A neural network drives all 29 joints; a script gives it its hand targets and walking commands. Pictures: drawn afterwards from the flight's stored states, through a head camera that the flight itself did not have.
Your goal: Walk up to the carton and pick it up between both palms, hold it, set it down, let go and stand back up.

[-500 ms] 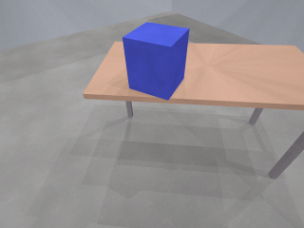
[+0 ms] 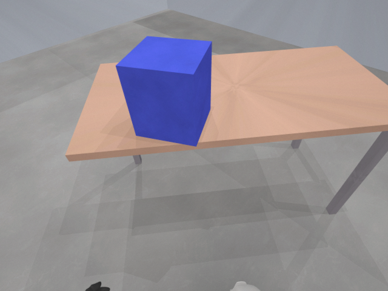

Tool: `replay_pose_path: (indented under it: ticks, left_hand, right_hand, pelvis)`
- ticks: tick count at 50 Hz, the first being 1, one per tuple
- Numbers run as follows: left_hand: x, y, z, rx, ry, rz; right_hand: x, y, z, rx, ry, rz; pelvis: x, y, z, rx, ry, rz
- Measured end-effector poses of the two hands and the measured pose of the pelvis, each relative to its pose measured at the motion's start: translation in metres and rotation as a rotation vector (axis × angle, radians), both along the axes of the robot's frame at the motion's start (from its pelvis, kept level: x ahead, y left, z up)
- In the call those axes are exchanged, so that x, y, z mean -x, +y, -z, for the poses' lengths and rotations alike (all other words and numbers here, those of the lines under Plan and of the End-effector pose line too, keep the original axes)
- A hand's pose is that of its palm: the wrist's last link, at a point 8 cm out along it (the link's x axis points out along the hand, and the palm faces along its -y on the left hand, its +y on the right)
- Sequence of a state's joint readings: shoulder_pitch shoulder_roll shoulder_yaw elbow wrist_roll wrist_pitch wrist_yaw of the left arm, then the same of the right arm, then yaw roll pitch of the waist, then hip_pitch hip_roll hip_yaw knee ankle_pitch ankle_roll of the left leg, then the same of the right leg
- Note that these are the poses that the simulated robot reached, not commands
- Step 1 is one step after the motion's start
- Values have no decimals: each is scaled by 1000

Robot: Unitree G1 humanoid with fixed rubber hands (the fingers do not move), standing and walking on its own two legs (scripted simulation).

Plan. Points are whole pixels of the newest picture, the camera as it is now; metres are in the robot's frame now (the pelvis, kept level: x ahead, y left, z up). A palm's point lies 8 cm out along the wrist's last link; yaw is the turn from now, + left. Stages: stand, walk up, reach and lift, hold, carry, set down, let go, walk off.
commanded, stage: walk up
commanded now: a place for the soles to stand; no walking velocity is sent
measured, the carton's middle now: (171, 91) +0.69 +0.06 +0.07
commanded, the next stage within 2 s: none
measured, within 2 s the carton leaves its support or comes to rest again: neither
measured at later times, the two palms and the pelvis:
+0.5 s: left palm out of the picture +0.19 +0.35 -0.12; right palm (284, 241) +0.27 -0.20 -0.10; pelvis +0.16 +0.06 -0.02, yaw +1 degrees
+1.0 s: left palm (81, 198) +0.42 +0.33 -0.10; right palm (264, 220) +0.34 -0.18 -0.13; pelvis +0.28 +0.09 -0.02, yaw -2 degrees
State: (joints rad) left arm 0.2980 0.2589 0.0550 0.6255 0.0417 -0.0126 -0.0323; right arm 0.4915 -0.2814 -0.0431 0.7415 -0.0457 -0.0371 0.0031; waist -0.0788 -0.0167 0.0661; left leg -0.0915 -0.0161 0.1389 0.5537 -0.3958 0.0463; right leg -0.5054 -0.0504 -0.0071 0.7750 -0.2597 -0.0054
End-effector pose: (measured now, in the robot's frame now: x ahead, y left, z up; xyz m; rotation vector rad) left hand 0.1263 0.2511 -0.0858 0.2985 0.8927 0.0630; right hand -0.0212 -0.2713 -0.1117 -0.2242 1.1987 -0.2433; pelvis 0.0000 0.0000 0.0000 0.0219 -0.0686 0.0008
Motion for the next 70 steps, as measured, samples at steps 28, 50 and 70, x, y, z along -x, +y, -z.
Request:
replay_pose_path:
  ticks: [28, 50, 70]
  left_hand:
    - [-90, 113, 48, -45, 170, -155]
    - [-298, 78, 14, -25, -3, -11]
    - [-330, 96, 5, 18, -25, -23]
  right_hand:
    - [-296, 81, -7, 31, -245, -181]
    - [-359, 91, 23, -33, -111, -62]
    - [-432, 103, -21, -3, -247, -124]
  pelvis:
    - [-181, 81, 26, 27, -1, -15]
    - [-279, 85, 20, 22, 10, 42]
    - [-308, 96, 3, 19, 32, 18]
